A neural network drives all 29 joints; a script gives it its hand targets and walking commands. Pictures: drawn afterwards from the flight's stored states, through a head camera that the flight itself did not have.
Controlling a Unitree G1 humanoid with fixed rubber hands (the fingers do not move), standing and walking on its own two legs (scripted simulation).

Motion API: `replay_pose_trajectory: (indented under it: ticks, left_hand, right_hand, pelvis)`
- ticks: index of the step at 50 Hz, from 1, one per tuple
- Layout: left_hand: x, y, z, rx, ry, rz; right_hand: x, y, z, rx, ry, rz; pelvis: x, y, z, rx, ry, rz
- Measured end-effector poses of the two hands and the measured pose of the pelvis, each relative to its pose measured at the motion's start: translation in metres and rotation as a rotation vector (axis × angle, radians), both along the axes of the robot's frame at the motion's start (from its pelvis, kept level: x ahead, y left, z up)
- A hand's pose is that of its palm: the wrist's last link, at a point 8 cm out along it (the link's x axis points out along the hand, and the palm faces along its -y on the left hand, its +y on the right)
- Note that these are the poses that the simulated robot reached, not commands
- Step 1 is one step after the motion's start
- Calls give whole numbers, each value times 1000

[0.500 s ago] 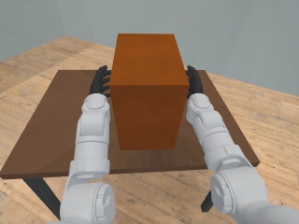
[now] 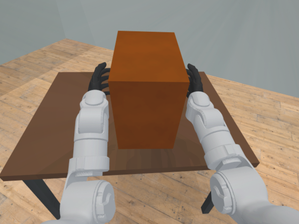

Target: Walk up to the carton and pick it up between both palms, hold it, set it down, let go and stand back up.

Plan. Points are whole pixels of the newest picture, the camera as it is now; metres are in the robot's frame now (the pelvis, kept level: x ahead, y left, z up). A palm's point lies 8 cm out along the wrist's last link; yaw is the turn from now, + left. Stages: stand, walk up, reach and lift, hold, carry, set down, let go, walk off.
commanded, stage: reach and lift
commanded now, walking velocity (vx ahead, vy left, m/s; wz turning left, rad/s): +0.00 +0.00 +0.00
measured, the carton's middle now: (146, 91) +0.44 +0.00 +0.17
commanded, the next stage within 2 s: hold in 0.10 s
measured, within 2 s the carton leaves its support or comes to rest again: neither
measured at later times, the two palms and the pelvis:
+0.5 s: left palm (92, 90) +0.37 +0.14 +0.22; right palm (195, 90) +0.38 -0.12 +0.21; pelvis +0.00 +0.00 +0.00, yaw +0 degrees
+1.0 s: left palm (91, 89) +0.36 +0.14 +0.23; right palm (194, 89) +0.37 -0.11 +0.22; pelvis +0.00 +0.00 +0.00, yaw +0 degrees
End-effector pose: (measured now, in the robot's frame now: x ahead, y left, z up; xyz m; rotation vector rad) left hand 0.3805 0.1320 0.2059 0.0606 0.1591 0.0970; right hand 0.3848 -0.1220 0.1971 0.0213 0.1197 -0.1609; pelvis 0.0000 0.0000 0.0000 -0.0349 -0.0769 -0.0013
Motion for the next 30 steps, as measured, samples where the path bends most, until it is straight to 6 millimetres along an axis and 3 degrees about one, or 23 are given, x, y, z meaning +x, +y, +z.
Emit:
replay_pose_trajectory:
  ticks: [30]
  left_hand:
    - [-16,6,21,4,-23,19]
  right_hand:
    - [-11,6,20,6,-27,16]
  pelvis:
    - [-3,0,0,0,-27,1]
